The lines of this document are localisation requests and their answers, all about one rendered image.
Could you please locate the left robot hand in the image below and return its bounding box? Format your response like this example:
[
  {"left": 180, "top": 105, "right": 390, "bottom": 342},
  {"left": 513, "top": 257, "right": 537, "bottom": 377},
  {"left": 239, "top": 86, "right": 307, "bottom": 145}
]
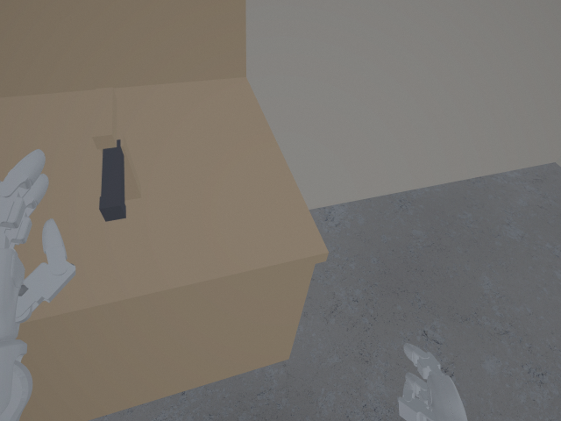
[{"left": 0, "top": 149, "right": 75, "bottom": 341}]

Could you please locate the right robot hand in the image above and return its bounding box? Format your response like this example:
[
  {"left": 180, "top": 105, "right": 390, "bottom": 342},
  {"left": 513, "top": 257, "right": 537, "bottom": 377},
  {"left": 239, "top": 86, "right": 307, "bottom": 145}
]
[{"left": 398, "top": 343, "right": 467, "bottom": 421}]

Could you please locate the tap lever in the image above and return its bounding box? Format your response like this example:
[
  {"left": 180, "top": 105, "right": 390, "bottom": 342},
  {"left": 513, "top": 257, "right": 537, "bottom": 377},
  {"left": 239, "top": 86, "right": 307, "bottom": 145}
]
[{"left": 99, "top": 139, "right": 126, "bottom": 222}]

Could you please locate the counter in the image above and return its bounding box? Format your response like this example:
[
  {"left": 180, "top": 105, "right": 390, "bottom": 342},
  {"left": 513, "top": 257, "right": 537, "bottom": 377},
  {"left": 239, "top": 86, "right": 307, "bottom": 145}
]
[{"left": 0, "top": 0, "right": 329, "bottom": 421}]

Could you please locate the left robot forearm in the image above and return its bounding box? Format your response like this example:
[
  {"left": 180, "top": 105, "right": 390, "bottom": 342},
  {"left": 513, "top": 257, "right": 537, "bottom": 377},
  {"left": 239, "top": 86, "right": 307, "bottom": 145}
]
[{"left": 0, "top": 339, "right": 32, "bottom": 421}]

